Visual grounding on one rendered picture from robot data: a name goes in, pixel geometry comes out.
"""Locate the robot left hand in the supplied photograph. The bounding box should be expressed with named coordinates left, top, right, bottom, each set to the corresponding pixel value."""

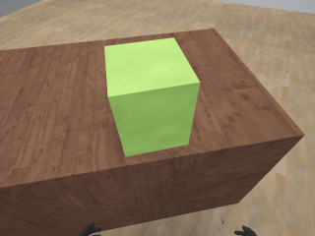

left=79, top=222, right=101, bottom=236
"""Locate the pedestal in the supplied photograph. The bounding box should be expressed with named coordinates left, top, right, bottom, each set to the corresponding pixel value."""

left=0, top=29, right=305, bottom=236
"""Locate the robot right hand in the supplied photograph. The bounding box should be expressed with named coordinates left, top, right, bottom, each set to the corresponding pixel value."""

left=234, top=225, right=257, bottom=236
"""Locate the carton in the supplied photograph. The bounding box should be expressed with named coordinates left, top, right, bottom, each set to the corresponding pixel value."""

left=104, top=37, right=200, bottom=157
